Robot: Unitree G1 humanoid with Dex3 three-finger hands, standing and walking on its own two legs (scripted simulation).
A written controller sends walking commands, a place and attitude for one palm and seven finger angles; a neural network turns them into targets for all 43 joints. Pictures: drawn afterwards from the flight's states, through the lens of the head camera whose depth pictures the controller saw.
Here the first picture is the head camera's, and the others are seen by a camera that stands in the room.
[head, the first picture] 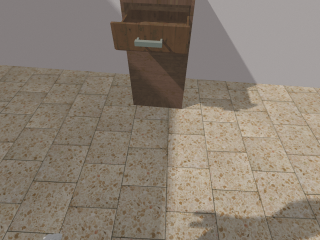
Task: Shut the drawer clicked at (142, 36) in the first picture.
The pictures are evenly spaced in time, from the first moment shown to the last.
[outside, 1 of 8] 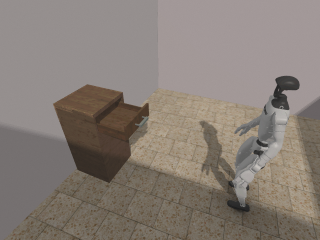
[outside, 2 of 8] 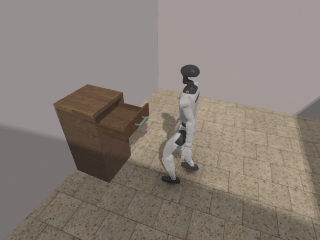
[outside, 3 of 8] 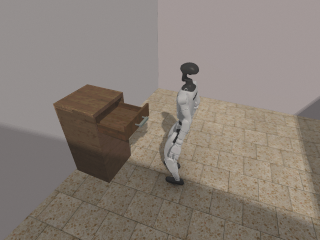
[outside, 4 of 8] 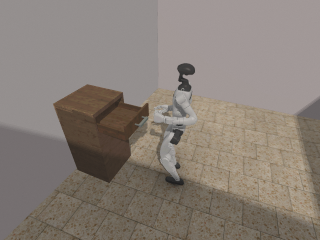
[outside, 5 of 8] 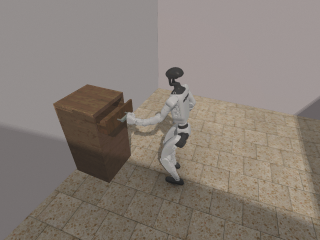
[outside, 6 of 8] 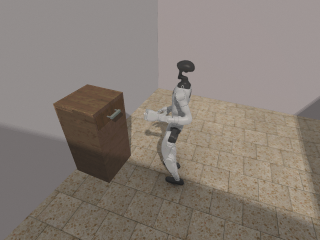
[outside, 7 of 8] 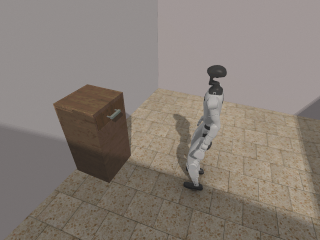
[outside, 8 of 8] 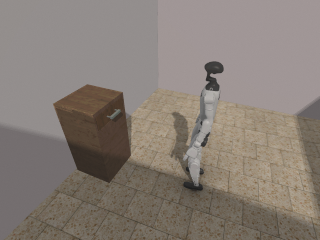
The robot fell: no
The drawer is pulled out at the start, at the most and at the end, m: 0.30 0.30 0.00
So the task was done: yes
